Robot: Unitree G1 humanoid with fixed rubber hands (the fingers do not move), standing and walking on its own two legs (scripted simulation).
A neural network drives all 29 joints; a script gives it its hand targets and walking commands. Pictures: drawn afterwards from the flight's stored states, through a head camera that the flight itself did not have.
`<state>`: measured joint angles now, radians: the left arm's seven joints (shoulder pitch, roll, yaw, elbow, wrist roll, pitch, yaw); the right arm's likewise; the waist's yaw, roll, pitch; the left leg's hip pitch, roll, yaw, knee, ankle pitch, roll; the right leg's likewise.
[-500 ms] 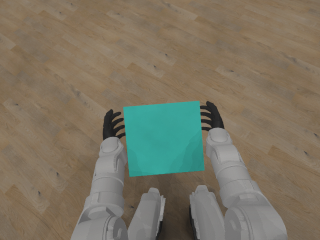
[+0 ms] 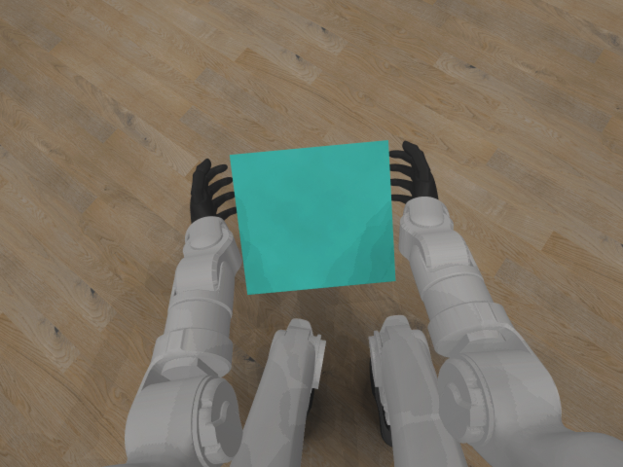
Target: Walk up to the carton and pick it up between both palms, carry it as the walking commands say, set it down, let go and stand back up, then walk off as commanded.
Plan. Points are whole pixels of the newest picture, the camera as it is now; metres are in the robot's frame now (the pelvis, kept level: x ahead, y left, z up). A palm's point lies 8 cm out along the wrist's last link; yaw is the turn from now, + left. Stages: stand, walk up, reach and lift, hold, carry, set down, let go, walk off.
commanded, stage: set down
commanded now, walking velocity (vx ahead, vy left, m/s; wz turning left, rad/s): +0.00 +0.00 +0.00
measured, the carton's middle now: (313, 209) +0.47 +0.05 -0.17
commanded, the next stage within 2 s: none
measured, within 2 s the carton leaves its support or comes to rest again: neither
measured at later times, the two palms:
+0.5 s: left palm (230, 223) +0.44 +0.18 -0.15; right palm (407, 204) +0.48 -0.10 -0.16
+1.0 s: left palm (241, 235) +0.45 +0.19 -0.26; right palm (389, 211) +0.50 -0.08 -0.26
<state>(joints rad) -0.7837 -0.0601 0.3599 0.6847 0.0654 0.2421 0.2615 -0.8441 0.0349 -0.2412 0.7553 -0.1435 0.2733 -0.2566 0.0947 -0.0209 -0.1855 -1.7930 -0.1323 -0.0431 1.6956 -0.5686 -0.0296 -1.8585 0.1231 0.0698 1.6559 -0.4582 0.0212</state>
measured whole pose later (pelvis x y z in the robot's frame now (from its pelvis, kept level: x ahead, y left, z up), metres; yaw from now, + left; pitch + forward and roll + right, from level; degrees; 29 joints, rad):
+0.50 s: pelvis -0.02 +0.00 -0.07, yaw +0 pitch +38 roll +2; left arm -0.98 -0.01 0.35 0.69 0.04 0.26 0.30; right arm -1.05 -0.04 -0.26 0.79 -0.11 0.28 -0.25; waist 0.08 -0.04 -0.01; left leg -2.00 -0.15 -0.03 1.91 -0.59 -0.04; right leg -2.07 0.15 0.07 1.86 -0.46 0.04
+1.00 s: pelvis -0.05 +0.01 -0.13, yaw +1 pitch +24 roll +1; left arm -1.26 0.11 0.25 0.66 -0.07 0.32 0.40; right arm -1.39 -0.21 -0.15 0.84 0.06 0.33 -0.27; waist 0.08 -0.03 0.52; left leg -1.99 -0.16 0.00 2.14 -0.58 -0.04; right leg -2.04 0.15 0.05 2.08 -0.47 0.07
